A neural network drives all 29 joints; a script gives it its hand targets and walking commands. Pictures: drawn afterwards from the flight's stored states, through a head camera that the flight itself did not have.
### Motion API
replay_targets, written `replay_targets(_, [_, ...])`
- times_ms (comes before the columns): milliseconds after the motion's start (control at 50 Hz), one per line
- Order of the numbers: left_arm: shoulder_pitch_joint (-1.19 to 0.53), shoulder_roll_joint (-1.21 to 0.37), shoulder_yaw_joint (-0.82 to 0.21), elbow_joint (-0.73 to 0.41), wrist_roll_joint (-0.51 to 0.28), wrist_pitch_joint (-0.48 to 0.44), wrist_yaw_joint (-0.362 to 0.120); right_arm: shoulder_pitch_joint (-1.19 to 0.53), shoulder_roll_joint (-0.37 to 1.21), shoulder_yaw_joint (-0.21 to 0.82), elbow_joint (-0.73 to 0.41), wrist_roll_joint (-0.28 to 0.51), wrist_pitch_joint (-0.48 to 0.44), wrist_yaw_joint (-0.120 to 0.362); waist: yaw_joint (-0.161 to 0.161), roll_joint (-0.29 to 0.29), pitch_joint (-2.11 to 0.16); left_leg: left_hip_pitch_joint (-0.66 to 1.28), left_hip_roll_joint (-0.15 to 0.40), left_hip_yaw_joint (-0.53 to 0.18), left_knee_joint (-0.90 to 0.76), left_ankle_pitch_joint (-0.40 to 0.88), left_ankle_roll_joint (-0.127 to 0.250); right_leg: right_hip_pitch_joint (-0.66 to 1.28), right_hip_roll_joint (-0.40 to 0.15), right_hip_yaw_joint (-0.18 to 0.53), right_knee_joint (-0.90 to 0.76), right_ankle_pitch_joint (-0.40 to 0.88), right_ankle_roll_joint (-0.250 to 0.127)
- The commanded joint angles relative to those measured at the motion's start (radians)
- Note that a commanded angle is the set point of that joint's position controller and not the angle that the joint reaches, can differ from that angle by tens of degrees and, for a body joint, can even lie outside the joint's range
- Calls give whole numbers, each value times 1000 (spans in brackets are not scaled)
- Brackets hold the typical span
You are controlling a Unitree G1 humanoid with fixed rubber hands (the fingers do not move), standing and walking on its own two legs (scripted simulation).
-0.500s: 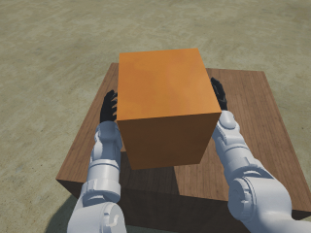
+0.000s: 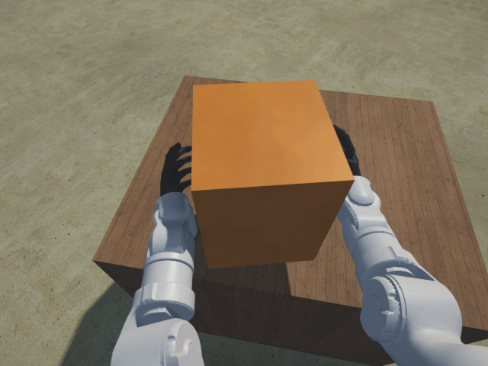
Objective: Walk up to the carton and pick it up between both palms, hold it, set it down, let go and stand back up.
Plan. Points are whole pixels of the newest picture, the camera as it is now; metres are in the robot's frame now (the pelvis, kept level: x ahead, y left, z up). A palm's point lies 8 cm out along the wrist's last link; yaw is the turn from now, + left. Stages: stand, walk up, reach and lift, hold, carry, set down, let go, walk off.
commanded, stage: set down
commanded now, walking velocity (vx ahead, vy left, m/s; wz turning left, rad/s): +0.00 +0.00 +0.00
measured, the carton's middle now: (258, 179) +0.42 +0.04 +0.05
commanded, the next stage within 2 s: none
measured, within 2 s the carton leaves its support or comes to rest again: neither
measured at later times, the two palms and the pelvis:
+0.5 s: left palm (185, 193) +0.40 +0.17 +0.03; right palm (343, 173) +0.47 -0.11 +0.03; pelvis +0.01 -0.01 +0.00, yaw +0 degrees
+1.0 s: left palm (187, 200) +0.40 +0.17 +0.00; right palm (337, 176) +0.48 -0.11 +0.01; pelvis +0.01 -0.01 -0.01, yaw +0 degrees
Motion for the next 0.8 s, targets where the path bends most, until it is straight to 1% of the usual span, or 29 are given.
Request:
replay_targets(0, [-747, -423, -296, -71, 39, -115, -26, -706, 368, 18, -84, -210, -44, 137, 1, 19, -773, 413, 32, 106, 54, 792, -51, -110, 36, -112, -76, 230, -23])
replay_targets(100, [-708, -413, -251, -19, 53, -116, -43, -688, 378, 2, -39, -236, -31, 138, -2, -33, -717, 368, 21, 113, 30, 741, -28, -64, 27, -105, -47, 283, 4])
replay_targets(140, [-687, -398, -225, 6, 63, -118, -46, -692, 381, 11, -37, -232, -32, 140, 20, -39, -695, 320, 15, 120, 26, 730, -22, -31, 20, -93, -40, 321, 5])
replay_targets(160, [-669, -400, -222, 14, 68, -120, -50, -677, 387, 12, -35, -237, -32, 139, 14, -45, -692, 326, 13, 120, 25, 736, -18, -26, 20, -95, -26, 348, 13])
replay_targets(180, [-664, -393, -208, 23, 73, -122, -53, -680, 388, 17, -29, -239, -31, 141, 22, -61, -696, 299, 11, 124, 21, 733, -16, -1, 17, -90, -21, 389, 14])
replay_targets(220, [-663, -392, -197, 23, 78, -132, -57, -682, 405, 14, -35, -246, -36, 140, 23, -68, -696, 266, 4, 129, 17, 717, -8, 30, 9, -83, 0, 437, 24])
replay_targets(240, [-674, -395, -199, 18, 78, -140, -57, -681, 410, 11, -24, -247, -40, 143, 27, -59, -701, 255, 4, 131, 18, 713, -10, 30, 9, -84, 6, 439, 25])
replay_targets(260, [-673, -393, -203, 11, 78, -146, -58, -684, 406, 8, -28, -248, -47, 143, 22, -55, -720, 251, 4, 134, 21, 726, -11, 33, 9, -87, 11, 462, 25])
replay_targets(280, [-680, -395, -208, -3, 74, -155, -55, -689, 408, 12, -22, -252, -52, 147, 30, -58, -733, 242, 5, 136, 21, 727, -13, 37, 10, -89, 19, 473, 25])
replay_targets(340, [-678, -409, -223, -9, 71, -173, -53, -687, 402, -2, -14, -260, -69, 146, 15, -46, -771, 290, 14, 123, 48, 807, -20, -26, 11, -97, 22, 499, 20])
replay_targets(380, [-675, -427, -246, -19, 60, -191, -46, -688, 407, -2, -6, -264, -90, 149, 22, -36, -844, 323, 29, 116, 76, 877, -25, -101, 15, -98, -4, 488, -5])
replay_targets(400, [-673, -422, -245, -14, 60, -198, -44, -693, 408, 1, -13, -267, -97, 148, 25, -39, -862, 321, 31, 118, 80, 880, -26, -97, 15, -95, -14, 487, -14])
replay_targets(420, [-670, -421, -241, -2, 63, -205, -44, -685, 418, 7, -11, -266, -101, 147, 26, -47, -865, 308, 29, 121, 87, 882, -24, -86, 15, -92, -8, 511, -14])
replay_targets(440, [-656, -422, -241, 6, 64, -217, -44, -693, 427, 19, -25, -268, -111, 146, 36, -53, -876, 287, 28, 122, 94, 894, -22, -66, 10, -82, 0, 549, -16])
replay_targets(460, [-645, -416, -233, 13, 70, -223, -46, -677, 420, 20, 6, -267, -113, 143, 30, -51, -856, 267, 21, 126, 91, 888, -20, -33, 7, -79, 14, 579, -9])
replay_targets(480, [-640, -422, -235, 23, 61, -231, -47, -688, 429, 35, -7, -262, -120, 142, 33, -64, -861, 269, 22, 123, 92, 886, -12, -37, 4, -76, 24, 604, 0])
replay_targets(500, [-617, -433, -245, 22, 56, -238, -49, -679, 422, 35, 12, -266, -126, 139, 28, -50, -865, 292, 25, 116, 101, 924, -14, -71, 4, -83, 29, 614, -1])
replay_targets(520, [-618, -442, -251, 20, 53, -240, -49, -680, 422, 28, 23, -274, -129, 137, 23, -46, -879, 320, 32, 110, 105, 939, -13, -113, 4, -87, 20, 590, -5])
replay_targets(540, [-611, -442, -251, 32, 52, -245, -53, -662, 425, 28, 28, -279, -132, 134, 21, -67, -880, 326, 36, 111, 109, 938, -9, -120, 6, -86, 5, 582, -12])
replay_targets(560, [-587, -443, -257, 47, 54, -246, -53, -654, 424, 41, 24, -274, -140, 133, 25, -63, -884, 298, 37, 116, 114, 947, -12, -101, 7, -84, 8, 611, -19])
replay_targets(580, [-599, -440, -257, 44, 48, -255, -56, -660, 429, 48, 18, -275, -146, 131, 23, -72, -885, 273, 32, 117, 111, 923, -7, -88, 6, -79, 15, 618, -14])
replay_targets(600, [-598, -445, -267, 34, 46, -266, -56, -661, 435, 56, 33, -274, -156, 131, 24, -61, -909, 273, 32, 112, 115, 939, -7, -92, 2, -81, 33, 639, -11])
replay_targets(620, [-601, -454, -282, 31, 39, -276, -57, -657, 439, 53, 37, -281, -164, 128, 11, -61, -925, 278, 33, 110, 124, 952, -7, -108, 3, -85, 41, 659, -5])
replay_targets(660, [-590, -461, -290, 42, 34, -290, -59, -651, 446, 61, 50, -281, -180, 125, 18, -54, -938, 273, 38, 107, 134, 968, -4, -139, -4, -80, 33, 682, -16])
replay_targets(680, [-592, -460, -284, 41, 32, -298, -57, -646, 444, 59, 67, -288, -183, 127, 26, -54, -950, 269, 39, 110, 132, 961, -4, -155, -6, -79, 22, 659, -28])
replay_targets(700, [-584, -455, -294, 53, 30, -304, -57, -626, 442, 67, 79, -287, -187, 122, 12, -58, -940, 233, 34, 117, 136, 948, -6, -122, -8, -73, 29, 703, -33])
replay_targets(720, [-568, -451, -283, 76, 33, -309, -62, -623, 449, 85, 79, -287, -192, 120, 18, -79, -916, 161, 21, 124, 119, 899, 6, -44, -15, -63, 54, 753, -19])
replay_targets(760, [-548, -446, -264, 115, 46, -315, -71, -606, 449, 104, 84, -292, -194, 113, 8, -97, -869, 22, -8, 132, 55, 750, 28, 96, -38, -60, 123, 846, 33])
replay_targets(780, [-546, -450, -264, 115, 45, -319, -74, -611, 452, 104, 99, -298, -199, 111, 1, -93, -874, 22, -11, 126, 36, 717, 33, 88, -39, -69, 144, 850, 52])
